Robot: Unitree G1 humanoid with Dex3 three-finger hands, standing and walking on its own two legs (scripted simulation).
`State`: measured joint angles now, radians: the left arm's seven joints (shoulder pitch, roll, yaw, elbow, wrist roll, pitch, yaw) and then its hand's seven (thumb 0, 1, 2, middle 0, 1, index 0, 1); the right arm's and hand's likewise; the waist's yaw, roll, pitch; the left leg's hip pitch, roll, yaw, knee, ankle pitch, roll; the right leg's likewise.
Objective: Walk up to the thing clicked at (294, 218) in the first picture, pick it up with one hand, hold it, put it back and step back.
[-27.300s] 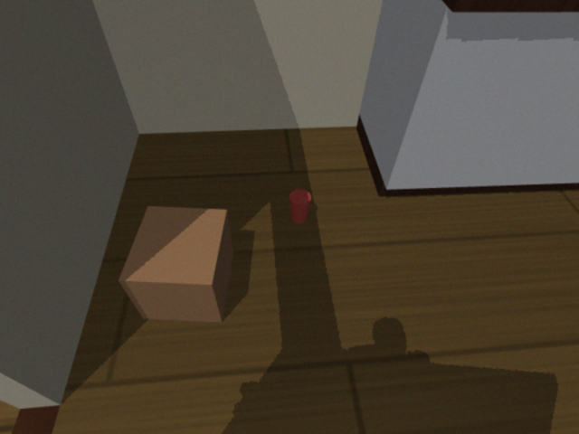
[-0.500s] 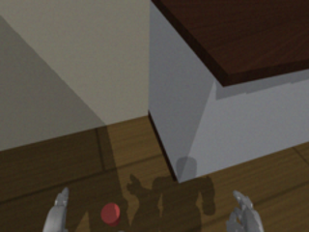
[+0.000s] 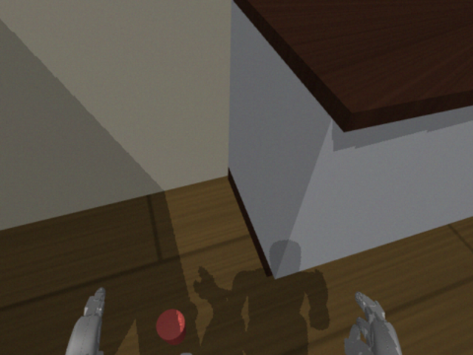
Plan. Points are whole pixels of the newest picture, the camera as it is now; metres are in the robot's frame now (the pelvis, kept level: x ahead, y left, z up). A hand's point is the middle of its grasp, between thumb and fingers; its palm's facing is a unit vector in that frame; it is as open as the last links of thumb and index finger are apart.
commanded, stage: home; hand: left
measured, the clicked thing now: (173, 329) +0.32 +0.20 -0.65
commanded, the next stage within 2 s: stand in 0.64 s
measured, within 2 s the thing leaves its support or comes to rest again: neither
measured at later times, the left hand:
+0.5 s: hand (124, 341) +0.17 +0.18 -0.06, palm faces +0.09 -0.96 -0.28, open 17.6 cm
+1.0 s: hand (127, 340) +0.17 +0.18 -0.06, palm faces +0.09 -0.96 -0.28, open 14.3 cm
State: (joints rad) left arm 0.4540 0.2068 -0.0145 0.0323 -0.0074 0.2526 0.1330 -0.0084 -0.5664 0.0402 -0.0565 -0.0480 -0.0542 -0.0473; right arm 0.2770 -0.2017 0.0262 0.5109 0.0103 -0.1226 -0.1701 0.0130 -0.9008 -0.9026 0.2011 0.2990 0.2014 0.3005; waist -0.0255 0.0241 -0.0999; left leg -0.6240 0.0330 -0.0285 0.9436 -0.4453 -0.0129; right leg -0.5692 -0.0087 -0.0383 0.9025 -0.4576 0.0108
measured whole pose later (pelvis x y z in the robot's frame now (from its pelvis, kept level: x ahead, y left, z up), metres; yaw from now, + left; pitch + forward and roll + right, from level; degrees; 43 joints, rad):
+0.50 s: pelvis +0.00 +0.00 +0.00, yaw +0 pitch +7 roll -2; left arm 0.45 0.21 -0.01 0.03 -0.01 0.25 0.13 -0.01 -0.57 0.04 -0.06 -0.05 -0.05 -0.05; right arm 0.27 -0.20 0.03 0.52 0.01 -0.13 -0.17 0.01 -0.90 -0.90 0.20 0.30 0.20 0.30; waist -0.02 0.02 -0.10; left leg -0.62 0.03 -0.03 0.94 -0.45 -0.01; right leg -0.57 -0.01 -0.04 0.90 -0.46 0.01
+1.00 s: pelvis +0.01 +0.00 +0.00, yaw +0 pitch +8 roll -1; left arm 0.46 0.20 -0.01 0.03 -0.01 0.24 0.13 -0.01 -0.14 0.46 -0.17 -0.23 -0.17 -0.23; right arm 0.27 -0.20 0.02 0.52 0.01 -0.13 -0.17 0.01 -0.90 -0.90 0.20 0.30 0.20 0.30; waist -0.02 0.02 -0.10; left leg -0.62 0.03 -0.03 0.94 -0.45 -0.02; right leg -0.57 -0.01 -0.04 0.90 -0.47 0.01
